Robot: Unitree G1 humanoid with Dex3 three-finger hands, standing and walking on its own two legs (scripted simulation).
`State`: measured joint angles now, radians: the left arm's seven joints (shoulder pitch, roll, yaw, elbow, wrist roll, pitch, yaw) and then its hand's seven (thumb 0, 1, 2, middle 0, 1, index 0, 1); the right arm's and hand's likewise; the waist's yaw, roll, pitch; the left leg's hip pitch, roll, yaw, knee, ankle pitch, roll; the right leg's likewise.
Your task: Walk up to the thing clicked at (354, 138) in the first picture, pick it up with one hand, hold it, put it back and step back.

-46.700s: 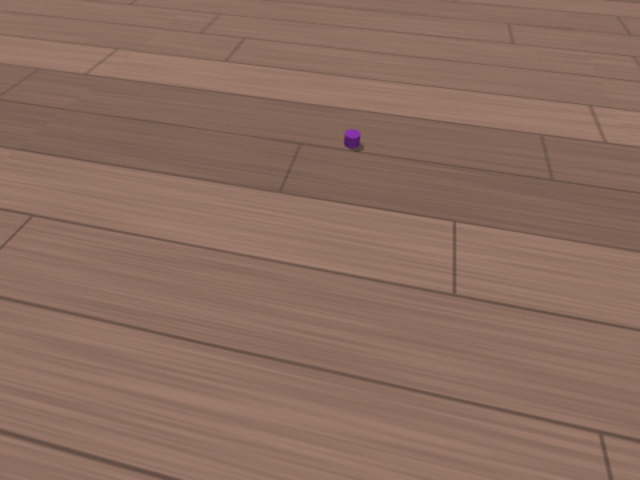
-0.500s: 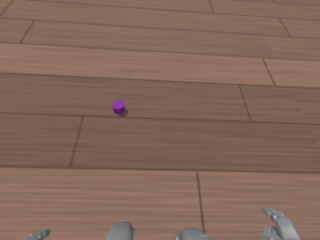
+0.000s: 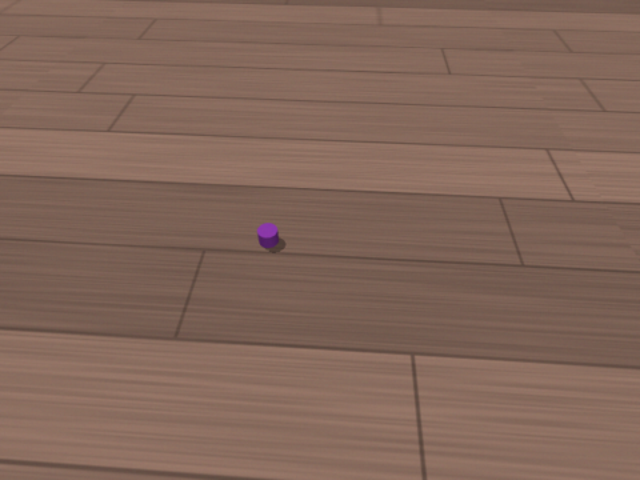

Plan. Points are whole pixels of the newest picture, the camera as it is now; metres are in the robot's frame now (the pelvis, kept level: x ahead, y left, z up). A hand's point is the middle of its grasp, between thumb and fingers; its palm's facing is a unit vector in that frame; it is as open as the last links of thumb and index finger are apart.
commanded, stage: step back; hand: left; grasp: from above
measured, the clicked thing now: (268, 235) +1.12 +0.24 -0.73
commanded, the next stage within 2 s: stand in 0.74 s
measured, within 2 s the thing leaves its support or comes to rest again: neither
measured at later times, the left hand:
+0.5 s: hand out of the picture +0.10 +0.25 -0.14, palm faces +0.06 -0.92 -0.40, open 7.4 cm
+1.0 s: hand out of the picture +0.13 +0.26 -0.14, palm faces +0.01 -0.95 -0.33, open 7.4 cm
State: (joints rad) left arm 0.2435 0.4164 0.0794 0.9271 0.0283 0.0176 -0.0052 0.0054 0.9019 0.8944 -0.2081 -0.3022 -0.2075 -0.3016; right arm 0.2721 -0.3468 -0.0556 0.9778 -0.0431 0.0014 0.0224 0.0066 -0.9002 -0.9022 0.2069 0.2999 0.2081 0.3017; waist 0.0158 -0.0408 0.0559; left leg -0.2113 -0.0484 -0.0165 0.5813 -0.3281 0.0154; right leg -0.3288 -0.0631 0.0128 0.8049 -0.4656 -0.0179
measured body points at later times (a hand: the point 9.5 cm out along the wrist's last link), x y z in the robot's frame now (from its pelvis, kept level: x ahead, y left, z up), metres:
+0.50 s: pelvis +0.05 -0.02 +0.00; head +0.08 -0.03 +0.45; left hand +0.10 +0.30 -0.11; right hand +0.14 -0.33 -0.13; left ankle +0.08 +0.13 -0.71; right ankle +0.05 -0.12 -0.73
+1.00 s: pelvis +0.06 +0.01 +0.02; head +0.07 +0.01 +0.47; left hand +0.13 +0.31 -0.12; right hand +0.19 -0.28 -0.11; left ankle +0.09 +0.13 -0.73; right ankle +0.05 -0.13 -0.73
